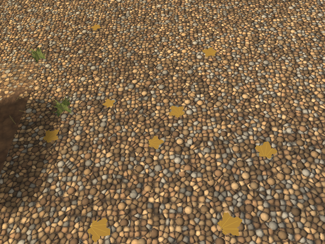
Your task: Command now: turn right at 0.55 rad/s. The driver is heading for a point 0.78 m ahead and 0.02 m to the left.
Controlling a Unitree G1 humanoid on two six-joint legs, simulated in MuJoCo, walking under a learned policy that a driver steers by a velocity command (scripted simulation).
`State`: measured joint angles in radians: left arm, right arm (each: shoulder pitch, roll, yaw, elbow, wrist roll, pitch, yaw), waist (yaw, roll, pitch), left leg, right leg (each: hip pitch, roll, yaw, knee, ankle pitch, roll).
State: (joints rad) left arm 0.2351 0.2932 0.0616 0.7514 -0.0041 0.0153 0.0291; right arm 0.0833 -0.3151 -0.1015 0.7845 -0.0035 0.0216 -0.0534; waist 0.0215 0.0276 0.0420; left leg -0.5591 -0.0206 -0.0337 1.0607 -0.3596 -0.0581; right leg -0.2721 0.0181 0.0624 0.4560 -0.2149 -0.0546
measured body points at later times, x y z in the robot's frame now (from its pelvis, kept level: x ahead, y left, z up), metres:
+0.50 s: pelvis +0.04 +0.03 +0.00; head +0.06 +0.05 +0.45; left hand +0.24 +0.28 -0.11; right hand +0.05 -0.26 -0.10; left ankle +0.04 +0.15 -0.75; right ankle -0.01 -0.11 -0.68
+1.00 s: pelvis +0.19 -0.06 +0.00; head +0.21 -0.07 +0.44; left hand +0.25 +0.21 -0.12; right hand +0.31 -0.34 -0.12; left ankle +0.38 +0.07 -0.69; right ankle +0.06 -0.13 -0.75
